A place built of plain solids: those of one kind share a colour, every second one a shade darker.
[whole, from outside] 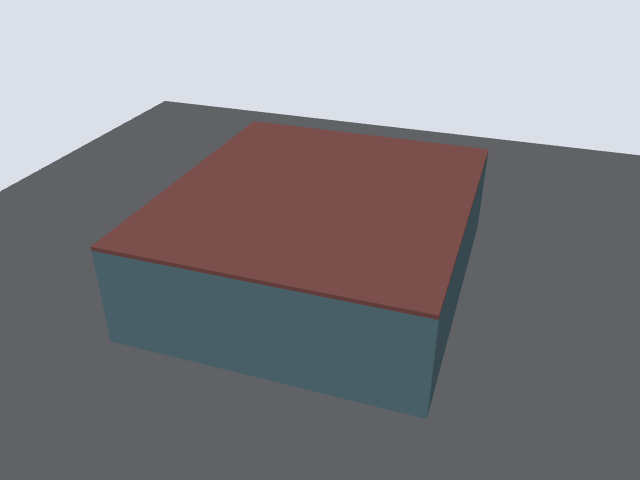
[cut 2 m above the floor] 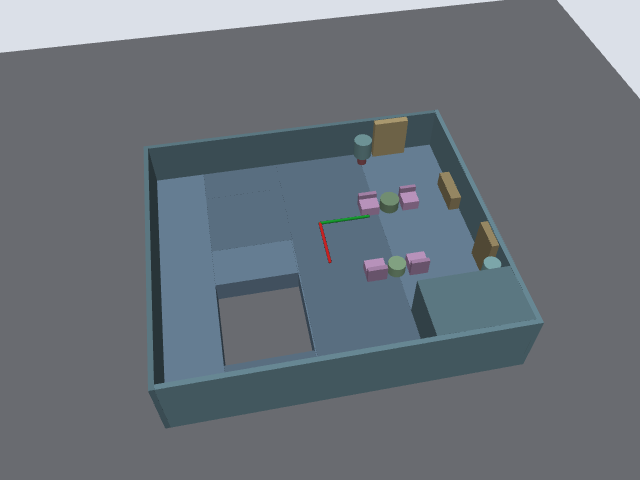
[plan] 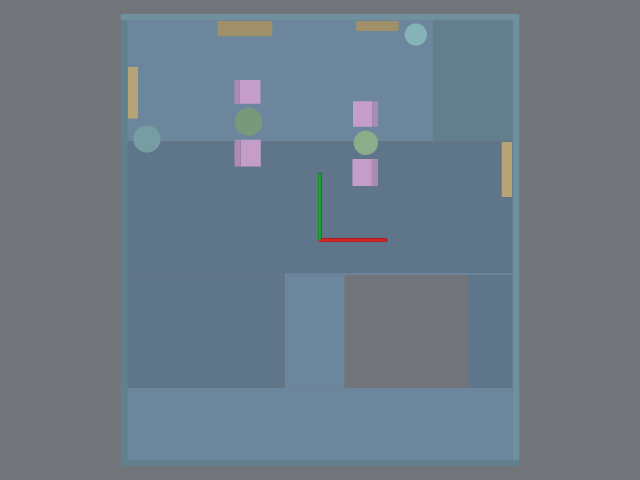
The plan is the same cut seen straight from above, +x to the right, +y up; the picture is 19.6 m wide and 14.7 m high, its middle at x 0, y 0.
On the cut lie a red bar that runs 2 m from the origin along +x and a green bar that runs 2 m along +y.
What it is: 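A home; one open living floor with 2 sunken areas, their rims bare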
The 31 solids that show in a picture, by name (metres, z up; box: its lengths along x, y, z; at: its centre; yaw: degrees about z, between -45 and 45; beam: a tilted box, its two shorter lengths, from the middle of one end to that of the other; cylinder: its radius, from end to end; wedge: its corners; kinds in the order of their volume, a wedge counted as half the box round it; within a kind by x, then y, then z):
{
 "floor_1": {"box": [1.65, 3.51, 1.04], "at": [-5.08, -2.77, 0.47]},
 "floor_2": {"box": [3.17, 3.51, 1.04], "at": [-2.66, -2.77, 0.47]},
 "floor_3": {"box": [9.36, 3.7, 1.04], "at": [-1.22, 4.88, 0.47]},
 "floor_4": {"box": [1.83, 3.45, 1.04], "at": [-0.16, -2.8, 0.47]},
 "floor_5": {"box": [11.8, 2.2, 1.04], "at": [0.0, -5.63, 0.47]},
 "floor_6": {"box": [11.8, 4.05, 1.04], "at": [0.0, 1.0, 0.47]},
 "floor_7": {"box": [6.98, 0.05, 1.04], "at": [2.41, -1.05, 0.47]},
 "floor_8": {"box": [1.39, 3.45, 1.04], "at": [5.21, -2.8, 0.47]},
 "wall_1": {"box": [0.2, 13.45, 4.1], "at": [-6.0, 0.0, 2.0]},
 "wall_2": {"box": [12.2, 0.2, 4.1], "at": [0.0, -6.83, 2.0]},
 "wall_3": {"box": [12.2, 0.2, 4.1], "at": [0.0, 6.83, 2.0]},
 "wall_4": {"box": [2.44, 3.7, 4.1], "at": [4.68, 4.88, 2.0]},
 "wall_5": {"box": [0.2, 13.45, 4.1], "at": [6.0, 0.0, 2.0]},
 "roof_1": {"box": [12.2, 13.85, 0.16], "at": [0.0, 0.0, 4.13]},
 "case_1": {"box": [0.31, 1.58, 2.1], "at": [-5.72, 4.51, 2.04]},
 "case_2": {"box": [1.68, 0.47, 0.74], "at": [-2.3, 6.47, 1.36]},
 "case_3": {"box": [1.29, 0.31, 1.97], "at": [1.76, 6.55, 1.98]},
 "case_4": {"box": [0.31, 1.69, 0.85], "at": [5.72, 2.16, 1.42]},
 "chair_1": {"box": [0.16, 0.73, 0.77], "at": [-2.54, 4.54, 1.38]},
 "chair_2": {"box": [0.19, 0.83, 0.7], "at": [-2.52, 2.66, 1.35]},
 "chair_3": {"box": [0.63, 0.73, 0.49], "at": [-2.14, 4.54, 1.24]},
 "chair_4": {"box": [0.61, 0.83, 0.47], "at": [-2.12, 2.66, 1.23]},
 "chair_5": {"box": [0.58, 0.83, 0.46], "at": [1.29, 2.07, 1.22]},
 "chair_6": {"box": [0.59, 0.78, 0.49], "at": [1.3, 3.86, 1.24]},
 "chair_7": {"box": [0.2, 0.83, 0.72], "at": [1.68, 2.07, 1.36]},
 "chair_8": {"box": [0.18, 0.78, 0.8], "at": [1.69, 3.86, 1.39]},
 "bush_1": {"cylinder": 0.42, "from": [-5.3, 3.09, 1.51], "to": [-5.3, 3.09, 2.4]},
 "bush_2": {"cylinder": 0.34, "from": [2.93, 6.29, 1.51], "to": [2.93, 6.29, 2.59]},
 "table_1": {"cylinder": 0.43, "from": [-2.19, 3.62, 0.99], "to": [-2.19, 3.62, 1.51]},
 "table_2": {"cylinder": 0.37, "from": [1.4, 2.98, 0.99], "to": [1.4, 2.98, 1.49]},
 "pot_1": {"cylinder": 0.22, "from": [-5.3, 3.09, 0.99], "to": [-5.3, 3.09, 1.51]}
}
